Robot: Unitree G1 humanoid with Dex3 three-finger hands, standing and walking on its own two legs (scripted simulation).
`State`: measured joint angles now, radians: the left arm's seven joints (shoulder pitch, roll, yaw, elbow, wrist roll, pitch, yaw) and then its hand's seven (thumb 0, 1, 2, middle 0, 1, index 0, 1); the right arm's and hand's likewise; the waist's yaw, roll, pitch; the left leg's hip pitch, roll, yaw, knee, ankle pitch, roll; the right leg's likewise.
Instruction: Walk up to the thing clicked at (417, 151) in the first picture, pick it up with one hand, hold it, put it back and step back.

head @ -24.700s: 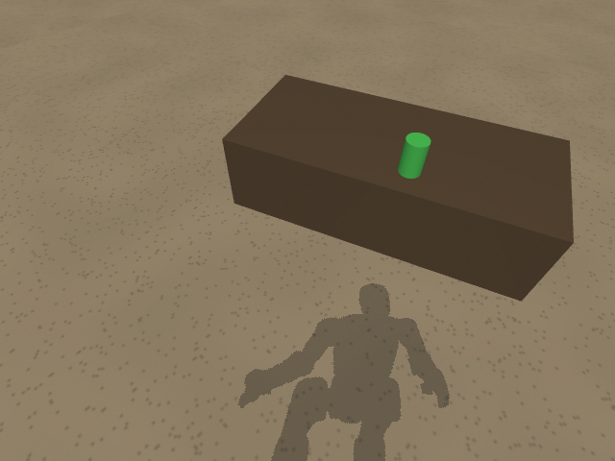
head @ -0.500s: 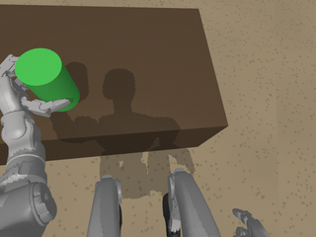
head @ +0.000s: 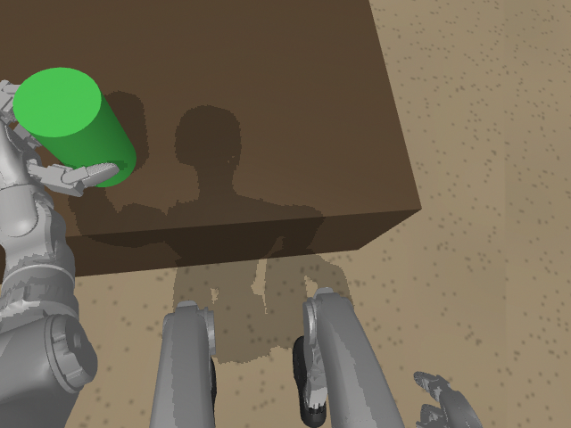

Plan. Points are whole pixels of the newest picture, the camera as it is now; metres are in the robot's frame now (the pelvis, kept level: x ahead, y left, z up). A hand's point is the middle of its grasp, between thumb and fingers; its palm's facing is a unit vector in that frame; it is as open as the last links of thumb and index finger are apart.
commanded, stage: lower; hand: left
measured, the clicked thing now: (85, 134) +0.48 +0.23 +0.00
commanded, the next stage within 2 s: loosen in 1.44 s
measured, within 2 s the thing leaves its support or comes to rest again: rests again in 1.34 s
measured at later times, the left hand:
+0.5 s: hand (77, 155) +0.49 +0.26 -0.06, palm faces +0.32 -0.95 -0.02, open 11.5 cm
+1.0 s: hand (84, 161) +0.49 +0.26 -0.09, palm faces +0.31 -0.95 -0.03, open 11.5 cm
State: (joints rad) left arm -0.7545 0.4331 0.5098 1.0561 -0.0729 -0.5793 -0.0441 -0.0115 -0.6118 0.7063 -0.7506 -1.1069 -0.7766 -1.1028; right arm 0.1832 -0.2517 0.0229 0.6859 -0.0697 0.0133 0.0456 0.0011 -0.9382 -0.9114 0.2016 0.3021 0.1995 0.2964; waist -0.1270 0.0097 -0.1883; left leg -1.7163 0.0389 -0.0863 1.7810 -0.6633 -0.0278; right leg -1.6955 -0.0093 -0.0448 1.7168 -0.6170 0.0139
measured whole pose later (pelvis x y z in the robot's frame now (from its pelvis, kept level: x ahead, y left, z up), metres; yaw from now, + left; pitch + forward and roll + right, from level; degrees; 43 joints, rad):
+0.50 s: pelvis -0.01 +0.00 -0.05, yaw +0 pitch +35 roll -5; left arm -0.80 0.48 0.53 1.05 -0.07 -0.56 -0.07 -0.01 -0.61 0.72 -0.74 -1.11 -0.77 -1.11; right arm 0.18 -0.26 0.04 0.68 -0.07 0.02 0.04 0.00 -0.94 -0.91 0.20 0.30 0.20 0.30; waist -0.14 0.01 -0.17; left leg -1.90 0.03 -0.10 1.96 -0.69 -0.03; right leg -1.87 -0.01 -0.04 1.90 -0.64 0.02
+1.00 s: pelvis -0.02 +0.00 -0.09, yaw +0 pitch +35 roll -4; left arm -0.84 0.51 0.54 1.05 -0.05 -0.52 -0.08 -0.01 -0.61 0.72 -0.75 -1.10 -0.77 -1.10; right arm 0.18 -0.28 0.04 0.66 -0.07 0.03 0.04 0.00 -0.93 -0.91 0.20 0.30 0.20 0.30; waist -0.15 0.01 -0.15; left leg -1.99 0.02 -0.10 2.06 -0.69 -0.03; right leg -1.96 -0.02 -0.04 1.99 -0.65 0.02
